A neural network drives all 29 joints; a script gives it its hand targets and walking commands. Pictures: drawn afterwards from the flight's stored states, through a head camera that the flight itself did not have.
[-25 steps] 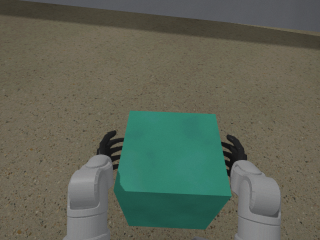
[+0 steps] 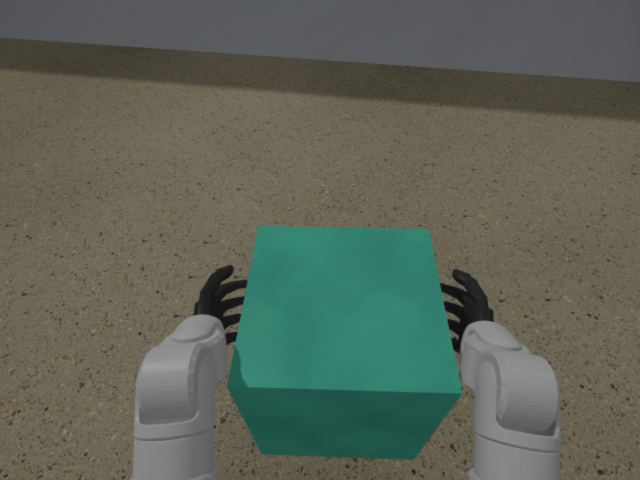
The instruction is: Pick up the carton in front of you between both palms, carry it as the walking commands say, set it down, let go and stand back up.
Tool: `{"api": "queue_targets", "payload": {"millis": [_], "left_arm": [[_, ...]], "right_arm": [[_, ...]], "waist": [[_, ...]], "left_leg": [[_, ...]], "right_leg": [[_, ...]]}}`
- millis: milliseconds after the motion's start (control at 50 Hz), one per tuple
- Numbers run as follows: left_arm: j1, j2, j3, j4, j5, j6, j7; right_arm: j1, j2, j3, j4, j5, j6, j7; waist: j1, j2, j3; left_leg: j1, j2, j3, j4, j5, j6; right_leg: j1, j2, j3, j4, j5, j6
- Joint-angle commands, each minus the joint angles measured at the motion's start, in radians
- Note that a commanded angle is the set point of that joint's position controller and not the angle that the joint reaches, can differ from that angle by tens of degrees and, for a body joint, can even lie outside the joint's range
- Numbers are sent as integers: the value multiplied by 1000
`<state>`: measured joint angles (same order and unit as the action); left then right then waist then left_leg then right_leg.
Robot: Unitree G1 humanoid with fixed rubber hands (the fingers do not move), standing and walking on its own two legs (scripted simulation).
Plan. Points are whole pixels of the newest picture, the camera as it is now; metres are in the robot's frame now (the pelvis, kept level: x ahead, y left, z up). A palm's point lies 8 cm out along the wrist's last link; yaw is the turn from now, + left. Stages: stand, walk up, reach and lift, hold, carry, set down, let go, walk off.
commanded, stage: carry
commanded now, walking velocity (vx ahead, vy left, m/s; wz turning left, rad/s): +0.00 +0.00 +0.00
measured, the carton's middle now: (340, 348) +0.29 +0.00 +0.02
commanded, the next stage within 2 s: hold in 1.34 s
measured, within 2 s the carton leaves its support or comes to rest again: neither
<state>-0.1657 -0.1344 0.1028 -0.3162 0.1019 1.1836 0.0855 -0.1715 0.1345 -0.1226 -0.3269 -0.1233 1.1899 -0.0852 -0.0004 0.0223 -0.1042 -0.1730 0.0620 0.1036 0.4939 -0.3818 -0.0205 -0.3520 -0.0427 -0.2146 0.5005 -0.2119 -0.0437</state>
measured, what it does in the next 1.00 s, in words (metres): stands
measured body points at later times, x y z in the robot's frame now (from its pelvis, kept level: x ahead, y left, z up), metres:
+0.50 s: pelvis +0.01 +0.02 -0.01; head -0.02 +0.02 +0.44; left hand +0.28 +0.17 +0.07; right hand +0.28 -0.13 +0.07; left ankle -0.08 +0.12 -0.73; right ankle +0.03 -0.09 -0.73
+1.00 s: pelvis -0.03 +0.03 +0.00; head -0.06 +0.02 +0.45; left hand +0.27 +0.18 +0.03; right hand +0.27 -0.13 +0.03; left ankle -0.08 +0.12 -0.73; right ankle +0.03 -0.09 -0.73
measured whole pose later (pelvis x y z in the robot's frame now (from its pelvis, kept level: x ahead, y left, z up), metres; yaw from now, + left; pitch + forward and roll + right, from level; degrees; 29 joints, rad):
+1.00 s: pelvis -0.03 +0.03 +0.00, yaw +0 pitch +1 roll +0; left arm -0.23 -0.14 0.18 0.18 0.25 0.80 0.01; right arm -0.23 0.14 -0.20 0.18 -0.26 0.79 -0.01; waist 0.00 0.00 -0.11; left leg -0.19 0.01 0.12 0.53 -0.36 0.03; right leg -0.36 -0.09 -0.19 0.52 -0.17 -0.01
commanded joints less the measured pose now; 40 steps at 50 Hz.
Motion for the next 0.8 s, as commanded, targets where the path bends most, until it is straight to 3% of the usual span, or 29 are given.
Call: {"api": "queue_targets", "payload": {"millis": [0,100,160,280,400,600,780], "left_arm": [[-408,-870,-697,-38,-372,20,-241],[-431,-876,-694,13,-370,35,-247],[-486,-899,-706,-8,-389,29,-250],[-491,-903,-709,-28,-394,27,-247],[-464,-903,-711,22,-369,9,-252],[-482,-885,-683,118,-301,-118,-261],[-463,-827,-569,248,-191,-261,-262]], "right_arm": [[-408,851,726,-32,413,23,258],[-418,857,706,29,399,33,264],[-471,883,713,7,412,27,265],[-479,887,718,-19,417,26,260],[-459,886,727,30,399,8,267],[-478,876,699,132,328,-122,273],[-452,821,580,268,209,-267,270]], "waist": [[1,2,-316],[0,11,-273],[-1,11,-258],[-2,5,-272],[-1,-5,-250],[2,-12,-196],[3,-14,-181]], "left_leg": [[17,95,-47,24,637,6],[17,97,-55,26,720,8],[26,103,-59,21,730,12],[25,105,-63,25,670,26],[0,95,-67,8,573,32],[-43,88,-78,-53,363,49],[-71,84,-85,-76,275,55]], "right_leg": [[251,-138,120,77,646,-4],[198,-124,108,99,578,11],[184,-122,108,94,512,19],[195,-125,110,96,426,20],[199,-132,115,78,406,19],[195,-136,129,12,274,22],[178,-136,131,-17,203,24]]}}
